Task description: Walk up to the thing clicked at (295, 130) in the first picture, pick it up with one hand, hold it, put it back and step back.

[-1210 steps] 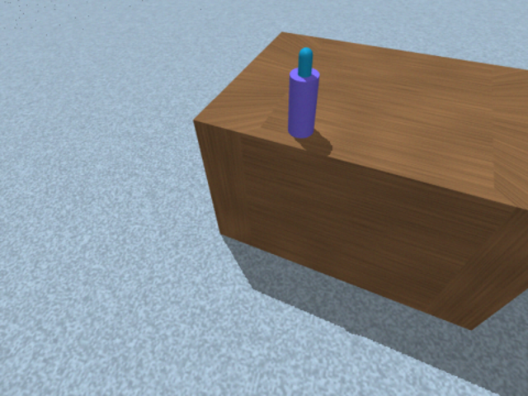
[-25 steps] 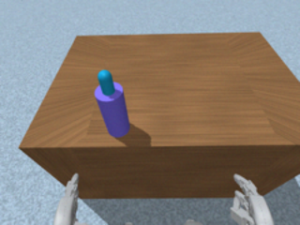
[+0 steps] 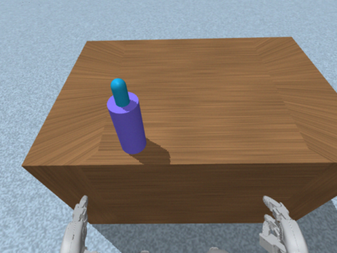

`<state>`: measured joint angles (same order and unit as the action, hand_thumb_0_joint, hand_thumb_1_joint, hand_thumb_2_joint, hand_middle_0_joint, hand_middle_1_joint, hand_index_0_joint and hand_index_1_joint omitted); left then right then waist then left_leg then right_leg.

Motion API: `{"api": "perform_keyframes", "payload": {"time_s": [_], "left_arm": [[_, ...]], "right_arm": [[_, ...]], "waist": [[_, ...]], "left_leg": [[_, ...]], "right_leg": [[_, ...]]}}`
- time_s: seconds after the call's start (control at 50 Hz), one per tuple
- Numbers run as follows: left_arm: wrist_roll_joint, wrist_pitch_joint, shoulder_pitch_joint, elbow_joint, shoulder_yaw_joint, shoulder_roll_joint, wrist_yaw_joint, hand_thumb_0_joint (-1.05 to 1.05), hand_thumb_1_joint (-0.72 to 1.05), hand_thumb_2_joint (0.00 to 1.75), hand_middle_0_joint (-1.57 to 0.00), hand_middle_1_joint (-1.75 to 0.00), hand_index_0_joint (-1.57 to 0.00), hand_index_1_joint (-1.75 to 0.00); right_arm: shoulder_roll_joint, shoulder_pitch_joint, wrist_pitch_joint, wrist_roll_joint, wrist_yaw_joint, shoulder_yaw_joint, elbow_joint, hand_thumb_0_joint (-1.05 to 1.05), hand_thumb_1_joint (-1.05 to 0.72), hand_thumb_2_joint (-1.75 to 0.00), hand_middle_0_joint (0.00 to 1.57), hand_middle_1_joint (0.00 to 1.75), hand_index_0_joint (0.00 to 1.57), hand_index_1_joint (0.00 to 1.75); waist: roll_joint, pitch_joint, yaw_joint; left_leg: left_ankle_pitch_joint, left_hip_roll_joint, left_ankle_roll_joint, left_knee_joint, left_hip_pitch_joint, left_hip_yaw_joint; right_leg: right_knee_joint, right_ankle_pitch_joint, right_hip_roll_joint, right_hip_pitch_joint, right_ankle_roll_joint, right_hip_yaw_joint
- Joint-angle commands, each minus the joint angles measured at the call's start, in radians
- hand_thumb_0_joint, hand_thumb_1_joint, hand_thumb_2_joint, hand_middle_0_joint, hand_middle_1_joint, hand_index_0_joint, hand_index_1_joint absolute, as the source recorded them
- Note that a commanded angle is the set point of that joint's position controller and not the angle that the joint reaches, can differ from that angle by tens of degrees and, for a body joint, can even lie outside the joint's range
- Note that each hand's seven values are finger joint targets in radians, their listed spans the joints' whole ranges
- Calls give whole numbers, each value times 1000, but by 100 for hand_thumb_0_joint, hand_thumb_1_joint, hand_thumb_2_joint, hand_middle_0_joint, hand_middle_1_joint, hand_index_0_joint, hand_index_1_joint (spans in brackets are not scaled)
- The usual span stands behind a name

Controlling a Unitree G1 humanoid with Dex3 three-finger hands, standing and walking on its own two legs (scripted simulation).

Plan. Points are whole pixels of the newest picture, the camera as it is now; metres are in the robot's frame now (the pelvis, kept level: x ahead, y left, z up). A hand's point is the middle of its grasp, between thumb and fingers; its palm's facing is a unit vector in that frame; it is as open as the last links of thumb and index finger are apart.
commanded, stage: home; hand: left
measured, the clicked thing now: (126, 117) +0.45 +0.14 +0.06
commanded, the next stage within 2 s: stand in 0.94 s
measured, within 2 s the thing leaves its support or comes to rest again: neither
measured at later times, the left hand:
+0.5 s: hand (102, 240) +0.17 +0.18 -0.04, palm faces +0.13 -0.96 -0.24, open 17.6 cm
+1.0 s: hand out of the picture +0.08 +0.24 -0.11, palm faces -0.03 -0.92 -0.38, open 17.6 cm
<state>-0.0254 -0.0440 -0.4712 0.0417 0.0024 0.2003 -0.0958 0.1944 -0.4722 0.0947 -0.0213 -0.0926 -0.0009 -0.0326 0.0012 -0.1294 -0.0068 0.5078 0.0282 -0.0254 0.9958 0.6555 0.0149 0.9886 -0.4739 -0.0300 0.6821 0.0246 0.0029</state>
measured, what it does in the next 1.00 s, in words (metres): stands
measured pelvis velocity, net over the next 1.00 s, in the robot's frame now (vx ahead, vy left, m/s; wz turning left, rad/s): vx -0.01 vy -0.01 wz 0.01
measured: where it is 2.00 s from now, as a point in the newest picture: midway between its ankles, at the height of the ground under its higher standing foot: outside the picture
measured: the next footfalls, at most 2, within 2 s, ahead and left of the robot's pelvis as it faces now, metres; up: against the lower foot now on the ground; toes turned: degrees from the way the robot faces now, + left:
none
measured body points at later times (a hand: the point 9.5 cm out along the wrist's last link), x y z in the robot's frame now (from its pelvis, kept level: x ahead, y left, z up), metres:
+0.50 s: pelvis +0.00 +0.00 +0.00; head +0.02 +0.01 +0.45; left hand +0.16 +0.23 -0.02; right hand +0.16 -0.23 -0.05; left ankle -0.01 +0.13 -0.68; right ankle +0.01 -0.13 -0.68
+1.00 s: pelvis -0.01 -0.01 +0.02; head +0.00 -0.01 +0.47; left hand +0.08 +0.29 -0.09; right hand +0.09 -0.30 -0.09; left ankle -0.01 +0.13 -0.68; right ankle +0.01 -0.13 -0.68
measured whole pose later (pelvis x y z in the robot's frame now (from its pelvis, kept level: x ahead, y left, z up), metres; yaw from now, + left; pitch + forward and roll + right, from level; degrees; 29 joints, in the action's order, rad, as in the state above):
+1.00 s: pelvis -0.01 -0.01 +0.02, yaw +0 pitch +0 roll +0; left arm 0.05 0.01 -0.26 0.79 -0.02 0.36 -0.02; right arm 0.33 -0.22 0.00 0.05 0.00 0.04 -0.85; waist 0.01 0.03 -0.01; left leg 0.44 0.04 -0.03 0.84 0.39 0.02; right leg 0.85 -0.42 -0.02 0.42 0.00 -0.01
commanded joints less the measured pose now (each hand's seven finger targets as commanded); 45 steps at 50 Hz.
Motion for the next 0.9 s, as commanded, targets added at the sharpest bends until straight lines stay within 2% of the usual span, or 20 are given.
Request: {"api": "perform_keyframes", "payload": {"time_s": [0.0,0.04,0.12,0.16,0.22,0.26,0.32,0.34,0.36,0.38,0.4,0.44,0.48,0.54,0.64,0.66,0.68,0.72,0.78,0.88], "left_arm": [[3,53,11,-188,-53,89,-8,0,-58,4,-5,-5,-5,-5],[2,55,47,-218,-63,107,-10,0,-58,4,-5,-5,-5,-5],[2,52,14,-167,-56,88,-9,0,-57,4,-5,-5,-5,-5],[3,59,38,-214,-63,105,-10,0,-58,4,-5,-5,-5,-5],[2,54,-5,-156,-41,70,-9,0,-56,5,-5,-5,-5,-5],[6,61,27,-201,-60,99,-10,0,-58,4,-5,-5,-5,-5],[4,53,-17,-147,-44,71,-8,0,-59,3,-4,-5,-4,-5],[5,60,30,-194,-54,94,-10,0,-58,4,-5,-5,-5,-5],[3,58,19,-176,-57,94,-10,0,-56,5,-5,-5,-5,-5],[8,54,26,-260,-104,147,-32,0,-55,6,-5,-5,-5,-5],[10,38,-32,-201,-63,95,-31,0,-58,4,-5,-5,-5,-5],[6,27,-30,-237,-48,92,-39,0,-59,3,-4,-5,-4,-5],[8,17,-37,-182,-33,79,-46,0,-57,4,-5,-5,-5,-5],[11,14,-9,-251,-61,117,-55,0,-58,4,-5,-5,-5,-5],[12,-13,-15,-249,-40,100,-58,0,-61,2,-4,-5,-4,-4],[137,29,165,102,-93,278,-10,0,-61,2,-4,-5,-4,-5],[138,52,119,225,-99,272,17,0,-56,5,-5,-5,-5,-5],[114,80,123,296,-78,280,46,0,-56,5,-5,-5,-5,-5],[80,90,202,407,-69,283,68,0,-58,4,-5,-5,-5,-5],[74,91,232,592,-70,293,71,0,-59,3,-4,-5,-5,-5]], "right_arm": [[97,17,-52,-1,-11,58,195,0,-90,-90,20,30,20,30],[102,12,-51,-2,-10,58,190,0,-90,-90,20,30,20,30],[104,18,-55,-1,-11,62,193,0,-90,-90,20,30,20,30],[93,16,-51,-1,-11,53,197,0,-90,-90,20,30,20,30],[101,26,-52,0,-10,61,212,0,-90,-90,20,30,20,30],[93,10,-48,0,-10,56,197,0,-90,-90,20,30,20,30],[99,24,-51,1,-10,61,210,0,-90,-90,20,30,20,30],[97,10,-48,0,-12,60,191,0,-90,-90,20,30,20,30],[98,20,-49,0,-10,57,189,0,-90,-90,20,30,20,30],[142,98,-54,-11,-21,58,-64,0,-90,-90,20,30,20,30],[136,98,-68,-11,-24,52,-34,0,-90,-90,20,30,20,30],[129,116,-89,-13,-28,50,-57,0,-90,-90,20,30,20,30],[134,136,-98,-13,-33,50,-111,0,-90,-90,20,30,20,30],[134,172,-119,-9,-35,52,-158,0,-90,-90,20,30,20,30],[136,200,-157,-4,-42,51,-208,0,-90,-90,20,30,20,30],[298,240,-142,124,2,86,-471,0,-90,-90,20,30,20,30],[309,232,-132,136,21,101,-505,0,-90,-90,20,30,20,30],[310,260,-134,110,45,97,-518,0,-90,-90,20,30,20,30],[279,283,-139,72,70,88,-576,0,-90,-90,20,30,20,30],[296,317,-139,75,81,95,-674,0,-90,-90,20,30,20,30]], "waist": [[-17,-90,-1],[-31,-84,3],[13,-65,9],[-8,-92,0],[15,-79,7],[2,-115,1],[15,-94,2],[6,-95,10],[2,-77,1],[-3,-86,10],[10,-66,17],[-12,-75,15],[-14,-38,28],[-57,-61,18],[-27,-84,30],[4,56,12],[9,-3,10],[20,-15,0],[54,26,0],[-58,71,-17]], "left_leg": [[-233,-28,21,-176,-44,-49],[-215,-28,21,-181,-40,-48],[-188,-28,26,-180,-34,-48],[-200,-31,24,-174,-37,-53],[-204,-30,25,-174,-32,-50],[-230,-31,25,-164,-45,-53],[-238,-31,24,-159,-38,-56],[-241,-29,24,-162,-50,-55],[-222,-34,25,-162,-33,-58],[-187,-28,25,-155,-46,-32],[-179,-30,27,-163,-45,-33],[-203,-24,24,-168,-54,-29],[-219,-23,25,-159,-46,-33],[-205,-15,21,-174,-62,-20],[-221,-18,25,-161,-71,-16],[-317,40,72,-214,-191,61],[-371,36,96,-177,-244,56],[-340,33,114,-193,-208,88],[-250,16,106,-230,-225,73],[-194,59,111,-347,-226,141]], "right_leg": [[-149,211,27,-96,-26,-47],[-150,196,25,-92,-26,-46],[-161,174,25,-89,-22,-44],[-161,184,22,-97,-24,-40],[-161,190,25,-102,-22,-46],[-152,216,22,-111,-22,-39],[-158,227,22,-109,-20,-41],[-154,232,24,-105,-21,-40],[-164,212,19,-100,-19,-37],[-168,182,41,-102,-22,-48],[-177,174,39,-106,-21,-49],[-168,198,40,-114,-26,-52],[-169,212,41,-96,-26,-54],[-161,191,45,-101,-30,-65],[-173,207,43,-120,-28,-67],[-164,228,-9,-191,-96,1],[-173,272,-17,-206,-106,18],[-176,268,-29,-270,-130,62],[-236,231,-41,-252,-127,84],[-252,190,-15,-294,-103,55]]}}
